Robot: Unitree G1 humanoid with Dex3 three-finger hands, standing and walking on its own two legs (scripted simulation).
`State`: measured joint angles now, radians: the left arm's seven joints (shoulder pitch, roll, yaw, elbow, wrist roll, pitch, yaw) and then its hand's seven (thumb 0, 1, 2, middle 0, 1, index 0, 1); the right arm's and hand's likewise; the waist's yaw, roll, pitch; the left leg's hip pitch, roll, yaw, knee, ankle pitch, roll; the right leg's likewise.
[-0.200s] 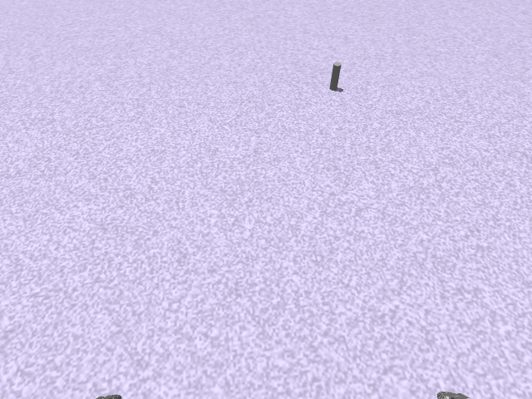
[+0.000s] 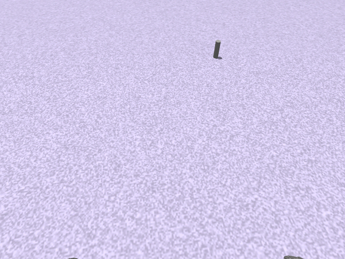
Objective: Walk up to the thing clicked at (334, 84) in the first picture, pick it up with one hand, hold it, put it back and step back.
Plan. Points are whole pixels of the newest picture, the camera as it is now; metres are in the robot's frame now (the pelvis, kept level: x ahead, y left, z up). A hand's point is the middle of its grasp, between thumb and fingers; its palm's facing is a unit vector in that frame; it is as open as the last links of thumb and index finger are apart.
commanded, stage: stand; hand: left
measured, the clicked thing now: (216, 49) +2.05 -0.45 -0.69
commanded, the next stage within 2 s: walk up in 0.92 s
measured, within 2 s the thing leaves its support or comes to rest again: neither
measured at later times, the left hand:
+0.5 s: hand out of the picture +0.08 +0.25 -0.16, palm faces -0.02 -0.94 -0.34, open 7.4 cm
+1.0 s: hand out of the picture +0.08 +0.26 -0.16, palm faces -0.05 -0.95 -0.32, open 7.4 cm
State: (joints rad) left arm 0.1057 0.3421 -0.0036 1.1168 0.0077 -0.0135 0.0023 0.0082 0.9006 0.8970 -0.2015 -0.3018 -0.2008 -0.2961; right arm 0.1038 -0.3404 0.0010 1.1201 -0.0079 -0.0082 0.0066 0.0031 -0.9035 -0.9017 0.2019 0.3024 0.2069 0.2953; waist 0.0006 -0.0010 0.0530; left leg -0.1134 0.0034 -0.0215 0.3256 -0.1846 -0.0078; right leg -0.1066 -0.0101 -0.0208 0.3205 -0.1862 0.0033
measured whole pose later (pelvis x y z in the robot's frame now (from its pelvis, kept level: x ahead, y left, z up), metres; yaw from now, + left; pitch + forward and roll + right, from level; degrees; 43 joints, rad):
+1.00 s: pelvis +0.01 +0.00 +0.00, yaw -3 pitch -1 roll +0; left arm 0.17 0.37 0.04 1.07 0.03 0.01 -0.05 0.01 0.90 0.90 -0.20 -0.30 -0.20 -0.30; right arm 0.15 -0.35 -0.05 1.06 -0.03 -0.05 0.04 0.00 -0.90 -0.90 0.20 0.30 0.21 0.30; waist 0.01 -0.01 0.01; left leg -0.14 0.01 0.03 0.38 -0.28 0.03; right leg -0.23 -0.01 0.00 0.57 -0.37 -0.02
